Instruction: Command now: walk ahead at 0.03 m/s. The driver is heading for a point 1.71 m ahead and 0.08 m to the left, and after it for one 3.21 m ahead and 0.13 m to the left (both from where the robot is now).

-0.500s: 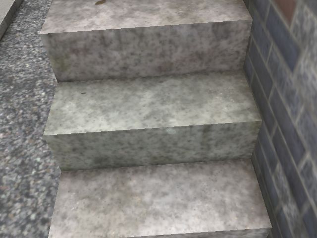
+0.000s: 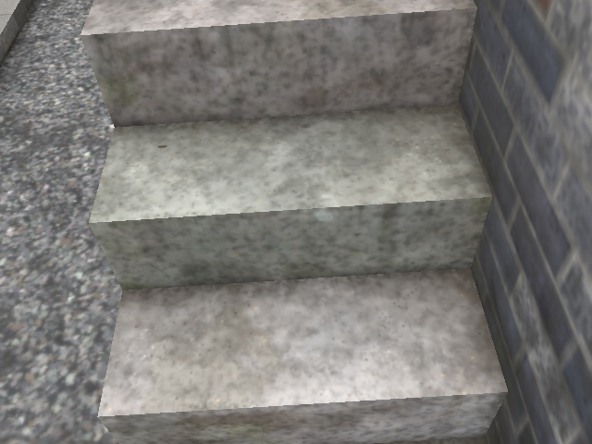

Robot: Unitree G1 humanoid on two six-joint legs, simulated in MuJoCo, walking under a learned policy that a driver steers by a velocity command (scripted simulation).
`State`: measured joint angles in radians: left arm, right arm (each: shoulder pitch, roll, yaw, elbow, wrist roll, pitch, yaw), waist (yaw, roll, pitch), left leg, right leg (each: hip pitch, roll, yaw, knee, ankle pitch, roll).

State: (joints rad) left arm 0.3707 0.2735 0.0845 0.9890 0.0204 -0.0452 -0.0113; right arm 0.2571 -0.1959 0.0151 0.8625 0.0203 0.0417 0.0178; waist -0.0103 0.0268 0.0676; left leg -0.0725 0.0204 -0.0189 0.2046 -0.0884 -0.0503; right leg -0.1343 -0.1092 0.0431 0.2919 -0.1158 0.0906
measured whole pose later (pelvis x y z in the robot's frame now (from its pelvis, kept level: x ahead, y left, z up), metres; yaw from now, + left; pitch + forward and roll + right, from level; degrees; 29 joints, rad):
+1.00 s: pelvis +0.04 +0.00 +0.00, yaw +0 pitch +0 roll +1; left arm 0.25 0.23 0.00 1.01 0.01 -0.09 0.01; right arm 0.22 -0.19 0.02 0.85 0.03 0.03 -0.02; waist -0.03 0.03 0.00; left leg -0.07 0.03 -0.03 0.23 -0.16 -0.05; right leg -0.10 -0.10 0.04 0.25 -0.16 0.09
